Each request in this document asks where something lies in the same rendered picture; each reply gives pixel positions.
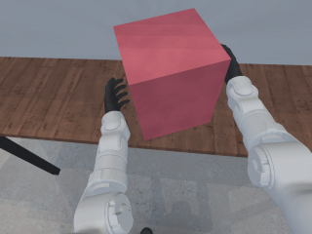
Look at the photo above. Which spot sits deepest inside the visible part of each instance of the robot right hand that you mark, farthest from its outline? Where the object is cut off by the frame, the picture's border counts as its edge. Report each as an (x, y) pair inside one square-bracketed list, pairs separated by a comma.
[(233, 68)]

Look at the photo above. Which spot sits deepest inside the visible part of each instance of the robot right upper arm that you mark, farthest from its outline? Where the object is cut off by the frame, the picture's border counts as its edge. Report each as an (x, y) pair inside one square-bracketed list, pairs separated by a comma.
[(284, 170)]

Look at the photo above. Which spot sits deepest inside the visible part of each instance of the robot left forearm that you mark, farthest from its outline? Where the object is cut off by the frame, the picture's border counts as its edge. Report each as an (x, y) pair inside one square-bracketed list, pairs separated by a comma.
[(112, 157)]

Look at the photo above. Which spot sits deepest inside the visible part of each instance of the robot left upper arm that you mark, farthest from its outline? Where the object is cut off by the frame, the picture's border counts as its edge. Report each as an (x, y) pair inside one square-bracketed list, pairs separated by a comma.
[(105, 213)]

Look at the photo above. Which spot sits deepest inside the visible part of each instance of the robot right forearm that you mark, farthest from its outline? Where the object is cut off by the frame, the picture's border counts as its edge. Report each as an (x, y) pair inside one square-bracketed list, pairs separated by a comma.
[(251, 116)]

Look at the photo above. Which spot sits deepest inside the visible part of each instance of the robot left hand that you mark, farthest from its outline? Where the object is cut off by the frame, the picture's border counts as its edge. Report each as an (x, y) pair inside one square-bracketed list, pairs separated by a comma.
[(110, 98)]

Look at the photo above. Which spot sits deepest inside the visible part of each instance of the carton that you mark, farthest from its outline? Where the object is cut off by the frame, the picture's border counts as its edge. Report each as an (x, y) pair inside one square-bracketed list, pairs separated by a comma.
[(175, 68)]

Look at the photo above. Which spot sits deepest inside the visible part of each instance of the table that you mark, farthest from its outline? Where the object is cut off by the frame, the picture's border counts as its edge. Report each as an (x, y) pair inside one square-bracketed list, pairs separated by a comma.
[(62, 99)]

